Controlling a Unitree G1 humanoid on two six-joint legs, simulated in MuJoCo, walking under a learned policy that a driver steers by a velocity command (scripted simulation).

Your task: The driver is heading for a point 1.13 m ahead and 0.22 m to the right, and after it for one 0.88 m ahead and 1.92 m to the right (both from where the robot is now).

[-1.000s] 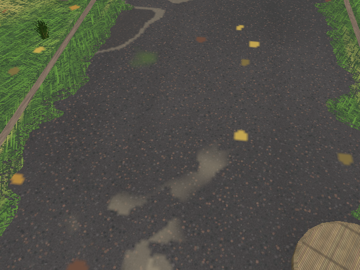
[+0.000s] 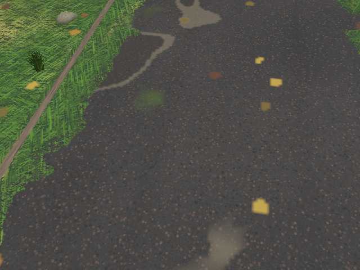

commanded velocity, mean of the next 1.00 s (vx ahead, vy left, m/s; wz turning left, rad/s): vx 0.50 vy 0.00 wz -0.13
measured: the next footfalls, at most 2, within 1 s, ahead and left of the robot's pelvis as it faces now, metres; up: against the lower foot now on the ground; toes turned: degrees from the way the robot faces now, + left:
left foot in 0.32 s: +0.35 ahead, +0.13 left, +0.00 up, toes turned +3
right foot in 0.88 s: +0.64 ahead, -0.05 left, +0.00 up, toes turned -11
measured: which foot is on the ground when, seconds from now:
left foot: up 0.00-0.30, down 0.32-0.90, up 0.92-1.00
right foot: down 0.00-0.34, up 0.36-0.86, down 0.88-1.00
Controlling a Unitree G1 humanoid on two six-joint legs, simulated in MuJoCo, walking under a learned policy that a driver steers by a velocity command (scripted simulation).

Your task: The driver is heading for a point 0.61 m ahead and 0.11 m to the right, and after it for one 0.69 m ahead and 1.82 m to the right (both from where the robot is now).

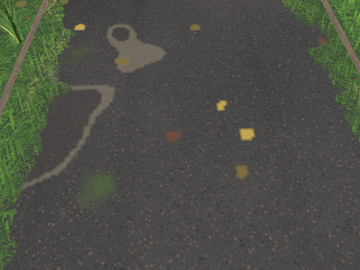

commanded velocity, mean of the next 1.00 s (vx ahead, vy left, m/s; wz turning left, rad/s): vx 0.50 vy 0.00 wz -0.57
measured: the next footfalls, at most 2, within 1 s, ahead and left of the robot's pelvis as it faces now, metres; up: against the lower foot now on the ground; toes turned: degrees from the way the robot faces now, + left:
left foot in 0.44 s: +0.43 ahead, +0.09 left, +0.00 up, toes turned -16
right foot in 0.96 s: +0.57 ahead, -0.22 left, +0.00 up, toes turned -38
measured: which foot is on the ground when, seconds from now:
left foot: up 0.00-0.42, down 0.44-0.98, up 1.00-1.00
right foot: down 0.00-0.44, up 0.46-0.94, down 0.96-1.00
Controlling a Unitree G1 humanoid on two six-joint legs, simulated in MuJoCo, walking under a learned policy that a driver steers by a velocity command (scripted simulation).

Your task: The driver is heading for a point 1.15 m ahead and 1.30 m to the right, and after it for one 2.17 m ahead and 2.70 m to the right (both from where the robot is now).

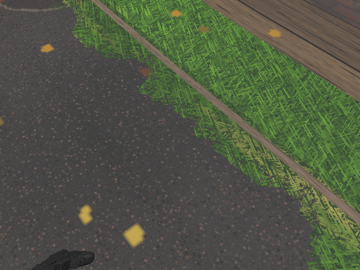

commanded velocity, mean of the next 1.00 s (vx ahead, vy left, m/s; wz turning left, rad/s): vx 0.50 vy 0.00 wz -0.59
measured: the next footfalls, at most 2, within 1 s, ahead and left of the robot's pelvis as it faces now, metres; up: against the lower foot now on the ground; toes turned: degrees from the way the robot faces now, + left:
left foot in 0.52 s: +0.47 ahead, +0.06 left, +0.00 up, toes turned -19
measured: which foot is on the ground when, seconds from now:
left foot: up 0.00-0.50, down 0.52-1.00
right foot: down 0.00-0.52, up 0.54-1.00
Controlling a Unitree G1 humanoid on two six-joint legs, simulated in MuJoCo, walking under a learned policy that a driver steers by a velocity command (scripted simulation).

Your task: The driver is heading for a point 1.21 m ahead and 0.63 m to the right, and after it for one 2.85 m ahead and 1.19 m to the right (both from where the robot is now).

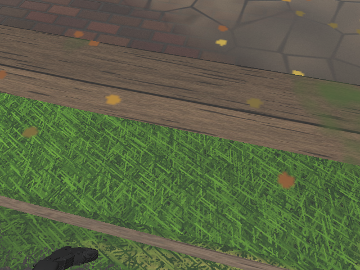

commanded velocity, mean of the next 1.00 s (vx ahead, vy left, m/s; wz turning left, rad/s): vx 0.50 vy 0.00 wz -0.60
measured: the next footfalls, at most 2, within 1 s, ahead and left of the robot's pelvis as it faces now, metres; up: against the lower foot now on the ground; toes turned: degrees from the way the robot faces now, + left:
right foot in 0.04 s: +0.18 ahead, -0.08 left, +0.00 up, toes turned -5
left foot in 0.58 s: +0.52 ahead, +0.02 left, +0.00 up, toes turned -22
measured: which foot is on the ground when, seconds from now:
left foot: down 0.00-0.04, up 0.06-0.56, down 0.58-1.00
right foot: up 0.00-0.02, down 0.04-0.58, up 0.60-1.00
